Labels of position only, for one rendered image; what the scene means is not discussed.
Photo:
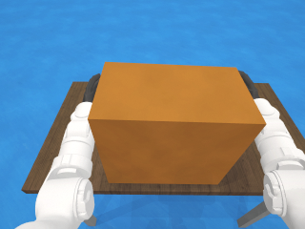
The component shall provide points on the robot right upper arm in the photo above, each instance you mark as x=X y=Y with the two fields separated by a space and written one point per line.
x=284 y=195

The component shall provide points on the right robot forearm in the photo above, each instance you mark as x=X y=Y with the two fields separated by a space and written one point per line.
x=274 y=143

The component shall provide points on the left robot forearm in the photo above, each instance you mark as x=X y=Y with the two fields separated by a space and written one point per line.
x=75 y=155

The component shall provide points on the table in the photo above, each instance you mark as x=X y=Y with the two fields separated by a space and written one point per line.
x=245 y=178

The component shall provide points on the carton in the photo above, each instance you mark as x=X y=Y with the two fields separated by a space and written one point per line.
x=171 y=124

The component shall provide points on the robot right hand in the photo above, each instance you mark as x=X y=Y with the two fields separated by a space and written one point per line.
x=249 y=84

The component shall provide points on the robot left hand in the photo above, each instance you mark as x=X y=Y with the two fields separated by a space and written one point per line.
x=91 y=88

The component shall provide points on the robot left upper arm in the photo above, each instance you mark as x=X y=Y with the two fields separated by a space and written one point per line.
x=63 y=203

